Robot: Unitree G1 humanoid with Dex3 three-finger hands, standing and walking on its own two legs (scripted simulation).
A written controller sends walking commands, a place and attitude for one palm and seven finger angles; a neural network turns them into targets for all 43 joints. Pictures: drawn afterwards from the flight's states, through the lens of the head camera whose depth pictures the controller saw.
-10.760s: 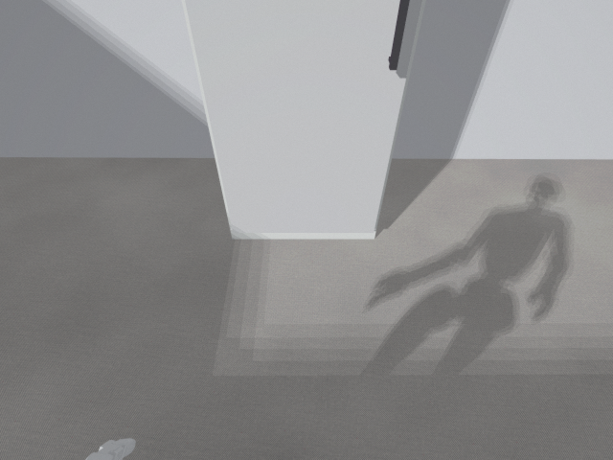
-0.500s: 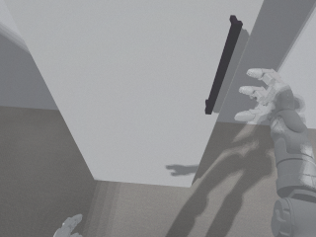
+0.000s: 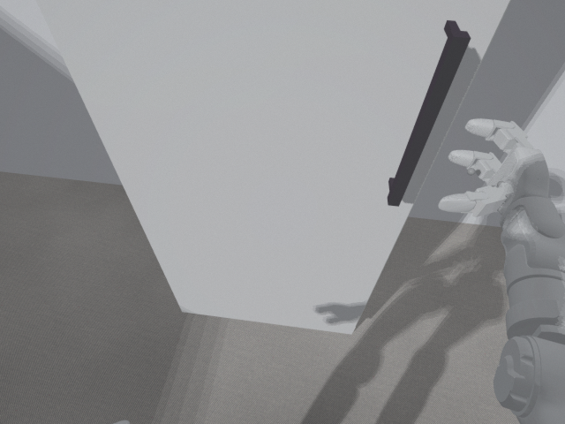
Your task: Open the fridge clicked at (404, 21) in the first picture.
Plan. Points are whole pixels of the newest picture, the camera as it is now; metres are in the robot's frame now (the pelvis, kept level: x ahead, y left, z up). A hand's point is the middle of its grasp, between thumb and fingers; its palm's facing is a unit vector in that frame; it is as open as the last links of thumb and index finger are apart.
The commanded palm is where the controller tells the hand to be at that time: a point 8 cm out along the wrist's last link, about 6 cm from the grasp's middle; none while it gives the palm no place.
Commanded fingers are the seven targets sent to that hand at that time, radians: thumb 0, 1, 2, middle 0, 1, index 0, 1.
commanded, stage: move the hooked fingers beside the handle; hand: right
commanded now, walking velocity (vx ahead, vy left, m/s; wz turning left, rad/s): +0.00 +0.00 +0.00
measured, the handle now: (417, 128) +0.50 -0.12 +0.18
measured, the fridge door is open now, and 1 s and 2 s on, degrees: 0 0 0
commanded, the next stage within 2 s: feel for the door with the fingertips in 0.50 s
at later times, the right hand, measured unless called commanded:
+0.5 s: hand (471, 170) +0.44 -0.20 +0.16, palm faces +0.05 +1.00 +0.03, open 14.0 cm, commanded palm +0.42 -0.24 +0.16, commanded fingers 0.00 0.50 -0.30 0.30 1.20 0.30 1.20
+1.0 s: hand (434, 164) +0.45 -0.15 +0.16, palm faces +0.01 +1.00 +0.02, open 14.0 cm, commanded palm +0.42 -0.20 +0.16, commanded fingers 0.00 0.50 -0.30 0.30 1.20 0.30 1.20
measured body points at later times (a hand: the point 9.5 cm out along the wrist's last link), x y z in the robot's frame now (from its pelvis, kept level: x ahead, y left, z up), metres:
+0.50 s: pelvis -0.01 -0.01 +0.00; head +0.01 -0.02 +0.45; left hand +0.08 +0.24 -0.11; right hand +0.43 -0.25 +0.16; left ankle -0.03 +0.10 -0.73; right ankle +0.01 -0.12 -0.73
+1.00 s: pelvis -0.01 -0.01 +0.00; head +0.01 -0.01 +0.45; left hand +0.06 +0.25 -0.12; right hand +0.44 -0.20 +0.16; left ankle -0.03 +0.10 -0.73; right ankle +0.01 -0.12 -0.73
